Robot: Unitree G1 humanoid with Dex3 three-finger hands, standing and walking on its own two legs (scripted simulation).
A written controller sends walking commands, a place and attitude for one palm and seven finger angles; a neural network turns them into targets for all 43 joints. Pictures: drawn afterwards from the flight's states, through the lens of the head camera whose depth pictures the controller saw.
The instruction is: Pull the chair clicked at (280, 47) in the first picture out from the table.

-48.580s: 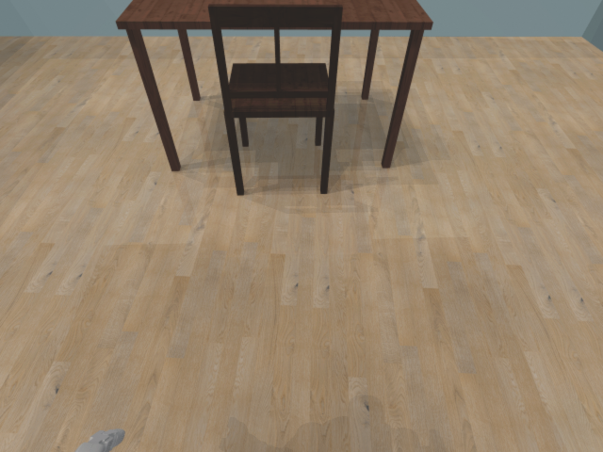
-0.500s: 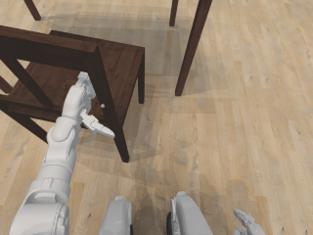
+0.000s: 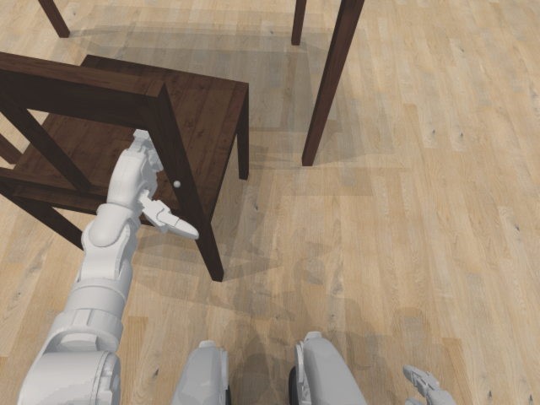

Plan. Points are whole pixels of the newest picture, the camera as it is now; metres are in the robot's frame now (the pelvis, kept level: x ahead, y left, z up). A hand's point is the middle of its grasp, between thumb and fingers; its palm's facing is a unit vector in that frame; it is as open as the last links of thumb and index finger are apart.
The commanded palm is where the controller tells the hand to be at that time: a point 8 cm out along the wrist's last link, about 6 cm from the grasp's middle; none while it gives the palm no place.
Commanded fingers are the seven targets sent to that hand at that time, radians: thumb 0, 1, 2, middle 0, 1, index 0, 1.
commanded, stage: hook a spindle and tug to test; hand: left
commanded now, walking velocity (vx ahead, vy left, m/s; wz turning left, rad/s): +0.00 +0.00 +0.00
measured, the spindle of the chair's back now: (51, 151) +0.50 +0.32 +0.01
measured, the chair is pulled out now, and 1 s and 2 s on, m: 0.23 0.23 0.28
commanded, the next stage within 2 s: step backward, pulling the chair out in 1.40 s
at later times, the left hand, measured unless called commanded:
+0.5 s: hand (181, 191) +0.42 +0.12 +0.02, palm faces -0.25 -0.97 -0.03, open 10.9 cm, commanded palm +0.41 +0.17 +0.03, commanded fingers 0.00 0.40 0.68 -0.50 -1.45 -0.50 -1.45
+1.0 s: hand (181, 194) +0.41 +0.11 +0.02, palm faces -0.22 -0.97 -0.02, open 6.0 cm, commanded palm +0.39 +0.17 +0.03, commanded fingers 0.00 0.90 0.90 -0.50 -1.45 -0.50 -1.45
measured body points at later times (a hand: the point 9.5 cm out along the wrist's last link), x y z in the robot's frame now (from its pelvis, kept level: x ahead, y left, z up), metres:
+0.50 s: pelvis +0.00 +0.00 +0.00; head +0.13 +0.01 +0.43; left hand +0.42 +0.17 +0.03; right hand +0.10 -0.26 -0.12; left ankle +0.02 +0.11 -0.62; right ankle +0.04 -0.13 -0.62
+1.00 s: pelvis +0.00 +0.00 +0.00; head +0.13 +0.00 +0.43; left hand +0.42 +0.17 +0.03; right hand +0.10 -0.26 -0.11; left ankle +0.02 +0.11 -0.62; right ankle +0.04 -0.13 -0.62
